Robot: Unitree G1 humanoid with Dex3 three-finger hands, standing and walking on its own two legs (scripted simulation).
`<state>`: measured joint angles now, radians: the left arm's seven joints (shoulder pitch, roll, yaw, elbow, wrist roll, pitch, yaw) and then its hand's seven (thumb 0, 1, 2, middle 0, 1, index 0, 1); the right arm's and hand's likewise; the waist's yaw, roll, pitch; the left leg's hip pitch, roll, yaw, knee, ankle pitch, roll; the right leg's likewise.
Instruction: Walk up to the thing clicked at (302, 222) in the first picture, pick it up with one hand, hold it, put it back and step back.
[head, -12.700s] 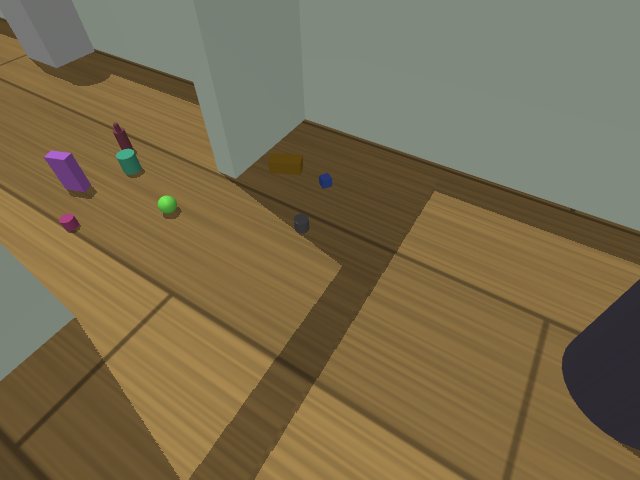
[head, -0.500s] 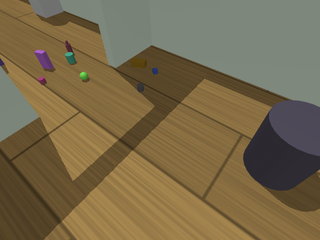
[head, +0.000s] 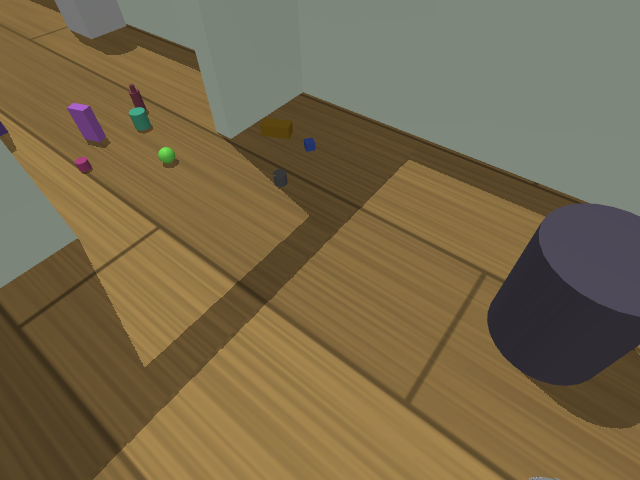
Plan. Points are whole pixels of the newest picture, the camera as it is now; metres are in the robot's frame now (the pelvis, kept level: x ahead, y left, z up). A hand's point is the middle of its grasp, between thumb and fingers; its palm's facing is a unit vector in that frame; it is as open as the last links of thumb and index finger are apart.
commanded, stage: stand
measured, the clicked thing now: (280, 178) +1.50 +0.24 -0.75
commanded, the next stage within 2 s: none
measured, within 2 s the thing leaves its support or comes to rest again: neither
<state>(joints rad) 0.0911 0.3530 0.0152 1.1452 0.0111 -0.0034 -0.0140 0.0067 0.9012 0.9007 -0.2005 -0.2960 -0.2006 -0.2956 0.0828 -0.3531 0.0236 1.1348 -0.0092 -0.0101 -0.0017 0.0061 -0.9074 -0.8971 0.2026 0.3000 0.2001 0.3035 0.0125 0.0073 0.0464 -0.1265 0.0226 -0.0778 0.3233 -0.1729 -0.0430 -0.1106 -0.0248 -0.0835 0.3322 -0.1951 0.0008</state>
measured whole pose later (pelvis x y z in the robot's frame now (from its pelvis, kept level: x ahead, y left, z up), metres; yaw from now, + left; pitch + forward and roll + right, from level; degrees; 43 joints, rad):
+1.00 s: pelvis +0.00 +0.00 +0.00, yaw +0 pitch -2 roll +0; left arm 0.11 0.36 0.01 1.14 0.01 -0.01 -0.01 0.01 0.90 0.90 -0.20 -0.30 -0.20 -0.30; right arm 0.11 -0.35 0.02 1.13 -0.01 -0.01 0.00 0.01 -0.91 -0.90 0.20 0.30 0.20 0.30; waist 0.01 0.01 0.04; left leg -0.12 0.03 -0.07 0.32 -0.18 -0.04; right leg -0.10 -0.02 -0.08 0.33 -0.20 0.00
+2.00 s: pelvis +0.00 +0.00 +0.00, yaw -1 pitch -2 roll +0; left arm 0.12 0.36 0.01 1.13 0.02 -0.01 -0.01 0.01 0.90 0.90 -0.20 -0.30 -0.20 -0.30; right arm 0.12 -0.35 0.02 1.12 -0.01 -0.01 0.00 0.01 -0.91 -0.90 0.20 0.30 0.20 0.30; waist 0.01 0.01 0.05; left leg -0.11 0.02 -0.06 0.32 -0.18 -0.04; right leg -0.10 -0.02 -0.07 0.32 -0.19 0.00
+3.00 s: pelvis +0.01 +0.01 +0.00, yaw -1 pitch -2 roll +0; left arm 0.12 0.36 0.01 1.13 0.02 -0.01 -0.01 0.01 0.90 0.90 -0.20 -0.30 -0.20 -0.30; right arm 0.12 -0.35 0.02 1.11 -0.01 -0.01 0.00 0.01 -0.91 -0.90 0.20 0.30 0.20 0.30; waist 0.01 0.00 0.05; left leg -0.11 0.02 -0.05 0.33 -0.19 -0.03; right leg -0.10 -0.03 -0.06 0.32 -0.20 0.01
